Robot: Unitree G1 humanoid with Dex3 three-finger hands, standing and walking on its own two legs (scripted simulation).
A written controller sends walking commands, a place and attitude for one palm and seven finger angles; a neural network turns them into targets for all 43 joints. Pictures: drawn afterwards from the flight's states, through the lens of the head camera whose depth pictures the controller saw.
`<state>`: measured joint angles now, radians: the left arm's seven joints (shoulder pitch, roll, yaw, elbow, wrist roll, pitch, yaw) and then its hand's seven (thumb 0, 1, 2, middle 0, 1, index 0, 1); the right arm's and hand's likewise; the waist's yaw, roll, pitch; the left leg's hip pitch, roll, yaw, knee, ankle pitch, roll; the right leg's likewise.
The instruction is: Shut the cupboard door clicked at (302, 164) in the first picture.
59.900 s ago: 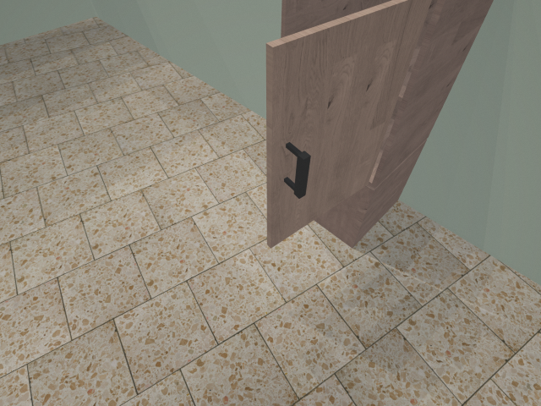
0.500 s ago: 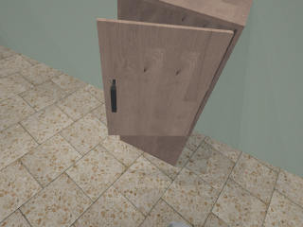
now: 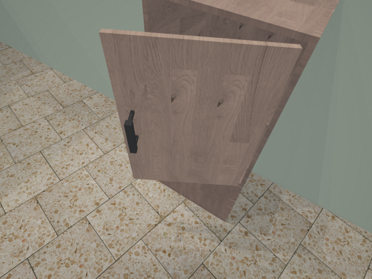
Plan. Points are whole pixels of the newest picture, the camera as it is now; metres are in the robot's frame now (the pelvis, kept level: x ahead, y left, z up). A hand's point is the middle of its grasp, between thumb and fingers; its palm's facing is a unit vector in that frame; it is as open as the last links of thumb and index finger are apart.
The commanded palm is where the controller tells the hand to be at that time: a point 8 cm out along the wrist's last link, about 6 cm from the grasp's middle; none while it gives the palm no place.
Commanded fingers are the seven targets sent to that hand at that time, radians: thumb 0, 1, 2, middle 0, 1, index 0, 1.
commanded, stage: come to a stop and stand still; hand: left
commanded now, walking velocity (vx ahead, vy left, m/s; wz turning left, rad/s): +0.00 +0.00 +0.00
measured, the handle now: (132, 132) +0.49 +0.19 -0.02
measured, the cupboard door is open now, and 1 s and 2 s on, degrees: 30 30 30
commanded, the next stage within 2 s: none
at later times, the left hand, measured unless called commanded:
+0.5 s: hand out of the picture +0.06 +0.14 -0.18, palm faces +0.09 -0.97 -0.21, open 7.3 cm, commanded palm none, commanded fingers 0.00 0.90 0.90 -0.20 -0.30 -0.20 -0.30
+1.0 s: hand out of the picture +0.02 +0.17 -0.16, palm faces +0.04 -0.97 -0.26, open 7.4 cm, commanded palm none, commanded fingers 0.00 0.90 0.90 -0.20 -0.30 -0.20 -0.30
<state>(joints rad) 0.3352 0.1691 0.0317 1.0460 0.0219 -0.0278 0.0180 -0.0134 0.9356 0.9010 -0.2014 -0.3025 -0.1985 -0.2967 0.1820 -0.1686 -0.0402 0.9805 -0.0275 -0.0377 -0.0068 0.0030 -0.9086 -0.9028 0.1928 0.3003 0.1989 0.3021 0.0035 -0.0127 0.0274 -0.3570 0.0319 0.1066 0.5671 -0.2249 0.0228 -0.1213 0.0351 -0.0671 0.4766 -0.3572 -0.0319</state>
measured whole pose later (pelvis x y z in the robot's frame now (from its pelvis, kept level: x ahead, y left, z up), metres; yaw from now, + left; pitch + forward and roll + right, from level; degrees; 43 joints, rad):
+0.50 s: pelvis +0.04 -0.04 +0.00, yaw +2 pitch +0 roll +1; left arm 0.25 0.16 0.04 1.00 0.03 0.02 0.04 0.02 0.93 0.90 -0.21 -0.30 -0.20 -0.30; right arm 0.16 -0.17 -0.05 1.02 0.00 0.04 -0.03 0.00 -0.91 -0.90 0.20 0.30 0.20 0.30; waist 0.02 -0.04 0.09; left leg -0.25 -0.02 0.07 0.54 -0.27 0.00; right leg -0.29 -0.06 -0.06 0.62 -0.32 0.00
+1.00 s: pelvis -0.03 -0.02 +0.00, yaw +2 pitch -2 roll +0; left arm 0.30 0.18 0.01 0.94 0.03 0.03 0.03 0.01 0.91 0.90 -0.20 -0.30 -0.20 -0.30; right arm 0.29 -0.20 -0.03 0.94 -0.02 0.02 0.00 0.00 -0.91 -0.90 0.20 0.30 0.20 0.30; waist -0.02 0.03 -0.01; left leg -0.31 -0.03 0.08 0.53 -0.21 0.06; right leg -0.29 -0.04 0.01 0.57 -0.28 0.01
